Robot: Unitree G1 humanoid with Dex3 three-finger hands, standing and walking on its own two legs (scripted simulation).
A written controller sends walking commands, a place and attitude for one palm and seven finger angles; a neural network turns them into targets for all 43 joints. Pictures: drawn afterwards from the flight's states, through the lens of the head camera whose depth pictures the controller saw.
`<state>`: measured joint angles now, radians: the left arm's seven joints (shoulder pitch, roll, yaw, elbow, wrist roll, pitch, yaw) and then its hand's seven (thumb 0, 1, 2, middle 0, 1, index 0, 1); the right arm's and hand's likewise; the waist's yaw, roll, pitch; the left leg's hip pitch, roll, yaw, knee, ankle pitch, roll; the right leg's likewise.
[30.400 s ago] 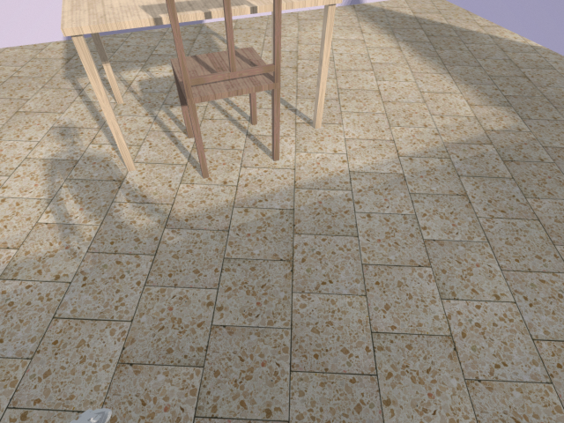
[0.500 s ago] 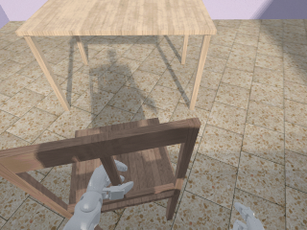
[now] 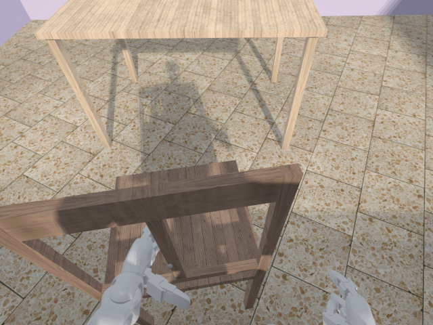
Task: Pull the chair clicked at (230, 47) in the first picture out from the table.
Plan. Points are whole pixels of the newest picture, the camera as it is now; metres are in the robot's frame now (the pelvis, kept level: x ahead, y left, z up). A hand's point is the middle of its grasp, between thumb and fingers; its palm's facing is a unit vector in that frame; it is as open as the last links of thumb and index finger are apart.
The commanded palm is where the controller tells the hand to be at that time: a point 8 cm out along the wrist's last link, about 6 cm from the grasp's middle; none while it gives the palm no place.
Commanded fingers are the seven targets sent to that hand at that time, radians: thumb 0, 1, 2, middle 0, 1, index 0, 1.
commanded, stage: open the thumb and straighten the fingers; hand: left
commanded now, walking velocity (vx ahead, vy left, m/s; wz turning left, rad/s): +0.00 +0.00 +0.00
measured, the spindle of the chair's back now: (170, 251) +0.27 +0.10 -0.04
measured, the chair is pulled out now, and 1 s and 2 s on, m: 0.72 0.72 0.72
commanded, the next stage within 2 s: draw the fingers out of the gap in 0.02 s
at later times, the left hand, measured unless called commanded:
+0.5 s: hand (162, 308) +0.17 +0.11 -0.04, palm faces -0.09 -0.99 -0.14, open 17.5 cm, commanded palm +0.16 +0.15 -0.01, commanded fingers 0.00 -0.55 0.20 0.00 0.00 0.00 0.00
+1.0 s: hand out of the picture +0.11 +0.10 -0.03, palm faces -0.08 -0.99 -0.12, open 17.5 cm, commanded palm +0.08 +0.16 -0.01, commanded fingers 0.00 -0.55 0.20 0.00 0.00 0.00 0.00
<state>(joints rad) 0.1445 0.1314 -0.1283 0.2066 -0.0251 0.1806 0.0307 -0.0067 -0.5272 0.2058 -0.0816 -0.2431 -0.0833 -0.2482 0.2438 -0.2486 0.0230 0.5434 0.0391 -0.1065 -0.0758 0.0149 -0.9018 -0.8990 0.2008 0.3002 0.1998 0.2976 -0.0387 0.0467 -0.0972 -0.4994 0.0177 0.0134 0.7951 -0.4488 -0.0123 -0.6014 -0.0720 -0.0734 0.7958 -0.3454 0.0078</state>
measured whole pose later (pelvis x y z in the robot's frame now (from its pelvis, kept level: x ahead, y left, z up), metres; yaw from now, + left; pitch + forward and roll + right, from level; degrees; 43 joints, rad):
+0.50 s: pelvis +0.01 +0.00 -0.01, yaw +1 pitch +10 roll +0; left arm 0.54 0.15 -0.20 -0.15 0.02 0.19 0.05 -0.01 -0.53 0.20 0.00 0.00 0.00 0.00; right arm 0.27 -0.24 0.02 0.47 0.03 -0.13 -0.09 0.02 -0.90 -0.90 0.20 0.30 0.20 0.30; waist -0.03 0.05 -0.14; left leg -0.57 0.01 -0.01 0.90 -0.51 -0.01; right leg -0.66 -0.08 -0.09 0.89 -0.40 0.01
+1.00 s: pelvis +0.00 +0.00 -0.03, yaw +1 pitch +11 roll -1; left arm 0.80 0.15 -0.23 -0.35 0.06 0.18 0.04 -0.01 -0.53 0.20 0.00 0.00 0.00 0.00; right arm 0.28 -0.21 0.00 0.41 0.04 -0.11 -0.12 0.02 -0.90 -0.90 0.20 0.30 0.20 0.30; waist -0.02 0.05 -0.17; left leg -0.66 0.02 -0.02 1.01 -0.55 -0.01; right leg -0.74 -0.08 -0.09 0.98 -0.43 0.01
